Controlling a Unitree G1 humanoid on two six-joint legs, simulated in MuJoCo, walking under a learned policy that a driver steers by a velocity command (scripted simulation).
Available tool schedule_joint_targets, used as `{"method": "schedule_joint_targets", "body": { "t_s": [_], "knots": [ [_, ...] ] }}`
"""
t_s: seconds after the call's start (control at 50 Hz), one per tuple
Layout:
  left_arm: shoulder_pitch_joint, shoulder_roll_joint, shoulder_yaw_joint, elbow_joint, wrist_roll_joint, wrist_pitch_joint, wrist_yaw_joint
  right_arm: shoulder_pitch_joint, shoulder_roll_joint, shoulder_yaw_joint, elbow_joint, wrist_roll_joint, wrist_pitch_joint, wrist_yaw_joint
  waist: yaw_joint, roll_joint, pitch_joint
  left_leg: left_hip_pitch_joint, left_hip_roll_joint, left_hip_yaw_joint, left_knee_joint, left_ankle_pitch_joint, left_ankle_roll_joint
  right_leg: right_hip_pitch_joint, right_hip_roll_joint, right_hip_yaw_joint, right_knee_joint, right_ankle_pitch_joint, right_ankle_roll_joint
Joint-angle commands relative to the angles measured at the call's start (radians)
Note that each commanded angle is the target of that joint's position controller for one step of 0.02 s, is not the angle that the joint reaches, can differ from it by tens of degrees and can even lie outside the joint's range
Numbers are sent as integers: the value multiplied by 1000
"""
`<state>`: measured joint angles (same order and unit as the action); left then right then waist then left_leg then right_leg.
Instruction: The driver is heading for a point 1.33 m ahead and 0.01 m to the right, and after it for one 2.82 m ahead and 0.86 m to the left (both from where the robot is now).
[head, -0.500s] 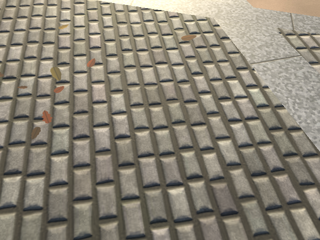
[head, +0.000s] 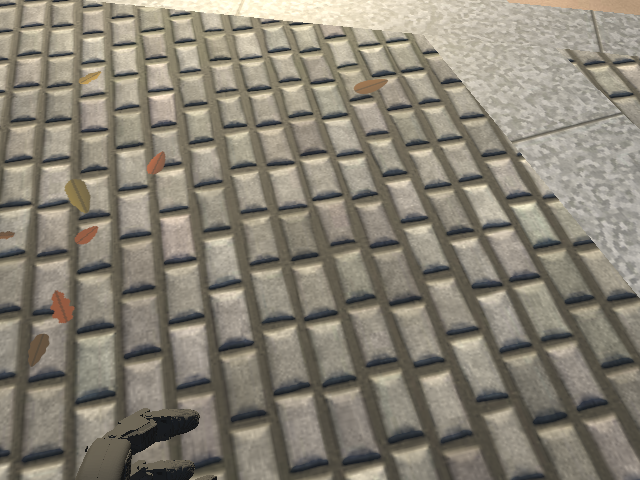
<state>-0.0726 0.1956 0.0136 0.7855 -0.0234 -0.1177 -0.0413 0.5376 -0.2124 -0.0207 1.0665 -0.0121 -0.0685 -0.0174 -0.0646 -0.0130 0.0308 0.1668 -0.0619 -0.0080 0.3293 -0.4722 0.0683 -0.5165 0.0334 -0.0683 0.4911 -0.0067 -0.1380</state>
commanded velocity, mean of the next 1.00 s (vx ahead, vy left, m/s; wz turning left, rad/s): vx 0.50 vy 0.00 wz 0.00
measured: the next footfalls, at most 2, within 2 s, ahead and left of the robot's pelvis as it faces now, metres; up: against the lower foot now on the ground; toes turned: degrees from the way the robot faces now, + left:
left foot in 0.52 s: +0.45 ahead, +0.16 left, +0.00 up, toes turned +2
right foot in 1.08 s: +0.77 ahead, -0.08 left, +0.00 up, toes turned -3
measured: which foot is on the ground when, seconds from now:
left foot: down 0.00-0.02, up 0.04-0.50, down 0.52-1.00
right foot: down 0.00-0.54, up 0.56-1.00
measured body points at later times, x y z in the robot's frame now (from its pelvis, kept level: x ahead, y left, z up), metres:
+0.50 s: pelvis +0.28 +0.04 +0.02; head +0.30 +0.05 +0.47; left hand +0.23 +0.30 -0.13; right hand +0.49 -0.19 -0.08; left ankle +0.42 +0.15 -0.71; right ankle +0.14 -0.09 -0.71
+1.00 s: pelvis +0.53 +0.05 +0.02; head +0.56 +0.06 +0.47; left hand +0.74 +0.28 -0.08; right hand +0.49 -0.21 -0.11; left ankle +0.41 +0.16 -0.71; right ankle +0.72 -0.09 -0.68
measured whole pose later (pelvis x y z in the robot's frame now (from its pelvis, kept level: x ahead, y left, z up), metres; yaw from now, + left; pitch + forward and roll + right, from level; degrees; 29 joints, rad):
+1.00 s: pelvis +0.53 +0.05 +0.02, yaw -1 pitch +2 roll +2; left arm 0.02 0.23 0.04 0.86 -0.02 -0.08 -0.03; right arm 0.41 -0.23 -0.05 0.99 0.01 -0.08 0.00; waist -0.08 -0.04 0.00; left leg 0.06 -0.05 0.05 0.18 -0.29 0.03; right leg -0.63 -0.08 0.00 0.57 0.05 -0.04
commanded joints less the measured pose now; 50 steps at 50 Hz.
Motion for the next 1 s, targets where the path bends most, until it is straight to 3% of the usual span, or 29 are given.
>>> {"method": "schedule_joint_targets", "body": {
  "t_s": [0.02,0.04,0.06,0.08,0.1,0.12,0.16,0.22,0.32,0.38,0.44,0.48,0.5,0.52,0.54,0.56,0.58,0.6,0.62,0.64,0.66,0.68,0.72,0.78,0.86,0.94,1.0],
  "knots": [
    [543,300,98,88,36,7,19,61,13,22,-87,-10,-25,29,194,-166,-449,-702,0,-40,976,266,-42,1026,-403,660,-5,-149,-293],
    [522,206,76,107,28,11,20,50,-53,11,-65,20,-59,40,208,-151,-453,-837,-11,-166,1139,-50,-14,995,-426,861,-167,-256,-300],
    [393,166,63,91,12,9,22,-73,-126,-10,-116,52,-75,41,171,-122,-224,-915,61,-145,1129,17,5,794,-386,686,-219,-276,-229],
    [288,127,49,69,12,4,17,-165,-146,-15,-146,59,-79,32,131,-11,-122,-874,116,-115,1075,114,7,597,-343,535,-265,-196,-183],
    [240,97,37,65,21,-3,6,-193,-140,-24,-151,50,-70,21,89,46,-61,-828,146,-91,1015,161,1,451,-302,435,-298,-101,-153],
    [225,79,28,72,31,-8,0,-165,-122,-30,-151,38,-54,14,47,32,-52,-756,179,-93,970,195,-1,358,-259,354,-329,-67,-129],
    [249,94,31,100,26,-10,-4,-121,-62,-22,-146,32,-29,7,18,-22,-26,-703,200,-76,895,194,-21,251,-232,278,-369,-25,-136],
    [308,148,41,132,28,-12,13,-241,-85,-30,-201,17,-20,-3,33,-33,13,-782,223,-49,736,313,-56,221,-213,207,-396,22,-133],
    [412,193,49,158,11,3,36,-452,-68,-22,-260,20,-29,7,104,-31,11,-778,184,-11,372,556,-61,312,-190,151,-381,18,-77],
    [468,202,52,182,2,12,36,-546,-77,-19,-290,31,-31,21,139,-41,28,-780,163,-4,272,548,-60,402,-224,164,-352,-26,-71],
    [484,209,57,198,0,25,40,-585,-99,-23,-320,34,-40,40,133,-50,37,-780,152,-11,204,452,-27,503,-278,193,-292,-26,-55],
    [457,223,62,195,0,37,43,-513,-129,-37,-309,32,-48,46,79,-64,1,-659,121,15,164,387,2,523,-283,190,-206,104,-32],
    [439,213,58,189,3,42,43,-395,-161,-56,-273,30,-51,43,18,-54,-66,-499,89,40,142,378,25,505,-239,153,-69,254,-9],
    [430,174,42,171,17,42,43,-200,-228,-84,-222,24,-52,35,-57,-1,-199,-221,162,-39,167,403,76,376,-178,98,186,236,24],
    [525,65,8,153,22,23,36,-63,-339,-112,-196,8,-44,33,-51,236,-345,186,408,-446,120,299,226,-40,-17,10,593,-110,104],
    [531,88,9,167,10,-2,32,-40,-271,-93,-188,13,-42,39,-55,285,-408,237,469,-716,-19,211,268,-196,15,150,765,-549,98],
    [451,188,35,147,-16,-15,28,-124,-207,-71,-203,18,-45,40,-37,206,-268,121,438,-595,-30,187,213,-281,-48,181,837,-498,75],
    [388,196,38,129,-20,-17,31,-220,-172,-58,-227,19,-43,41,-7,137,-180,-23,400,-453,-48,251,179,-269,-104,153,812,-401,66],
    [340,185,44,125,-2,-8,40,-292,-129,-45,-237,15,-42,48,19,58,-98,-164,339,-341,-90,331,145,-228,-137,133,748,-322,66],
    [367,163,47,124,4,5,44,-321,-128,-43,-238,8,-46,50,60,113,-83,-244,323,-282,-123,379,144,-166,-168,140,692,-268,73],
    [380,147,47,133,11,18,45,-318,-102,-37,-229,7,-49,57,69,107,-63,-301,288,-226,-139,480,133,-113,-176,136,668,-246,77],
    [407,121,45,138,10,28,44,-303,-120,-42,-215,7,-51,56,88,122,-72,-314,287,-201,-159,486,149,-99,-173,126,648,-222,87],
    [360,127,51,122,10,39,49,-274,-145,-49,-196,6,-54,47,87,84,-41,-323,281,-162,-188,538,160,-148,-178,123,589,-158,101],
    [246,118,54,83,20,40,48,-214,-154,-51,-169,9,-45,29,63,63,-14,-278,280,-124,-204,577,154,-228,-180,122,430,-34,120],
    [110,97,46,44,14,32,36,-159,-166,-51,-144,17,-38,15,24,71,17,-255,256,-69,-225,525,126,-195,-148,90,208,113,119],
    [0,96,39,5,6,24,18,-90,-172,-55,-103,23,-25,11,-11,71,58,-147,290,-64,-200,513,125,-214,-125,75,93,92,107],
    [-38,105,38,-23,2,13,-1,-81,-182,-63,-86,28,-11,3,-2,79,68,-66,329,-70,-143,579,114,-205,-114,73,42,6,78]
  ]
}}
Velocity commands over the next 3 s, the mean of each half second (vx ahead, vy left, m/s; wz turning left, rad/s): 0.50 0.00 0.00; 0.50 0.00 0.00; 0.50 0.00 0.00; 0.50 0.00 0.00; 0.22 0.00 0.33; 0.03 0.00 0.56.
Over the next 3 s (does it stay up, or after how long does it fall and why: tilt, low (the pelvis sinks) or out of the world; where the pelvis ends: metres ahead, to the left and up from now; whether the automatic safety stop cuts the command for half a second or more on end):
stays up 1.27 0.05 0.03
